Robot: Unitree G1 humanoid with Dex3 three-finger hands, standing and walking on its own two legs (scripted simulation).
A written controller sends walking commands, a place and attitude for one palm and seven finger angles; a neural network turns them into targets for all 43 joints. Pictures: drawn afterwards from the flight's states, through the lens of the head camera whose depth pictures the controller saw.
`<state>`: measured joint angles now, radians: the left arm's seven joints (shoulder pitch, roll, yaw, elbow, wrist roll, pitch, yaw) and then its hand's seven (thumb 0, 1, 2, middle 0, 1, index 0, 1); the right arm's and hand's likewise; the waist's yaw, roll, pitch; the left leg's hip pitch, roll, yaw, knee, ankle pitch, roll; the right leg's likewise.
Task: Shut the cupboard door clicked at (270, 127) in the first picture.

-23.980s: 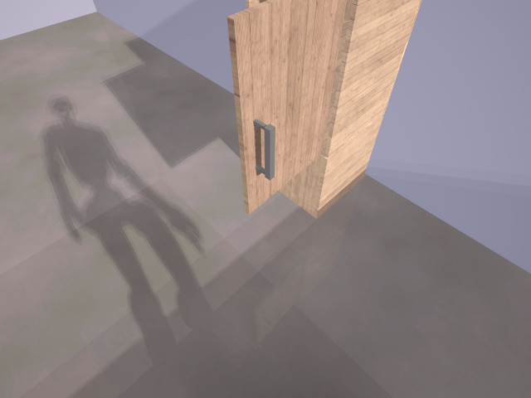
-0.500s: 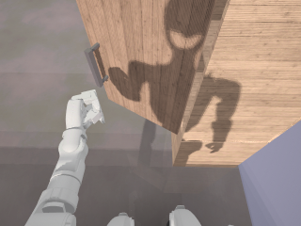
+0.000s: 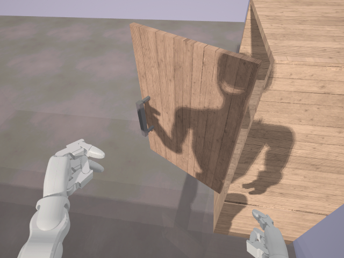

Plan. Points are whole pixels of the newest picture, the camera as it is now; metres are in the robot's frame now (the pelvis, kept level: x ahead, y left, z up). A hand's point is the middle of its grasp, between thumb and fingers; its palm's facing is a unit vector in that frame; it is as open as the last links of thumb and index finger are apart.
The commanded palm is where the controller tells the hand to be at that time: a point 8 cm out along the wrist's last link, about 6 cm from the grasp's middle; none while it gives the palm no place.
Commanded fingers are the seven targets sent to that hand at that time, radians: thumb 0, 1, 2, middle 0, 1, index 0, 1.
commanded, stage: draw the hand back to the body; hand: left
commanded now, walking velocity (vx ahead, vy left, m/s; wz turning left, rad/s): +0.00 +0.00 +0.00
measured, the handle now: (146, 116) +0.62 +0.17 -0.08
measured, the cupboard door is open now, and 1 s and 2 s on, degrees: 60 60 60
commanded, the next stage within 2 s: step back with the hand held close in 0.74 s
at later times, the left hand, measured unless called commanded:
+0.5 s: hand (14, 188) +0.18 +0.27 +0.18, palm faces +0.50 -0.75 -0.44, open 7.0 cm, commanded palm +0.14 +0.30 +0.18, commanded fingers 0.00 0.90 0.90 -0.20 -0.30 -0.20 -0.30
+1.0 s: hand (25, 189) +0.18 +0.27 +0.16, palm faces +0.44 -0.77 -0.46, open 7.4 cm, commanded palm +0.13 +0.30 +0.18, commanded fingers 0.00 0.90 0.90 -0.20 -0.30 -0.20 -0.30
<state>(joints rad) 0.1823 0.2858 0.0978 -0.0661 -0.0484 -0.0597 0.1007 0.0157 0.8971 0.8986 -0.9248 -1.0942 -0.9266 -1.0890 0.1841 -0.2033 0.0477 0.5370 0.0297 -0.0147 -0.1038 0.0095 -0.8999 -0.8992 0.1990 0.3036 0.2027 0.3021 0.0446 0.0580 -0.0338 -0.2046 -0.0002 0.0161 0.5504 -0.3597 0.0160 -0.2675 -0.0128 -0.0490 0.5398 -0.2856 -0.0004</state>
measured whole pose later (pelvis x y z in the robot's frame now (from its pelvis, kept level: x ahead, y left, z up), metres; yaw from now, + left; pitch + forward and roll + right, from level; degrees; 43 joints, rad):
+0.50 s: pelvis -0.01 +0.00 +0.01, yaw +0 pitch -4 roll -1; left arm 0.47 0.35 0.37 -0.38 -0.05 -0.10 0.13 0.01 0.89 0.90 -0.28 -0.39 -0.28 -0.38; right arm 0.21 -0.23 0.01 0.64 0.01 -0.11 -0.08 0.01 -0.90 -0.90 0.20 0.30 0.20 0.30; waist 0.08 0.09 0.00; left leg -0.06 0.00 0.02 0.42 -0.29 0.02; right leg -0.13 -0.01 -0.04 0.41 -0.22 0.00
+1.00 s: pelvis -0.02 +0.00 +0.01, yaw -1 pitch -1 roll -1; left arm 0.48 0.35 0.39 -0.34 -0.04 -0.16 0.12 0.01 0.89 0.90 -0.21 -0.30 -0.21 -0.30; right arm 0.19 -0.25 0.00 0.62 0.01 -0.09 -0.08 0.01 -0.90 -0.90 0.20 0.30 0.20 0.30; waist 0.03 0.09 0.00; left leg -0.17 0.02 0.04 0.48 -0.30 0.01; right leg -0.21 0.01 -0.03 0.41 -0.18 -0.01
